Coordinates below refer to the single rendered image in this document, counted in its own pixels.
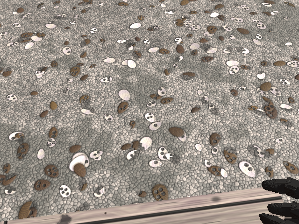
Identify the right robot hand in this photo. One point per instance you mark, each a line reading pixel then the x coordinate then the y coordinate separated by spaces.
pixel 290 187

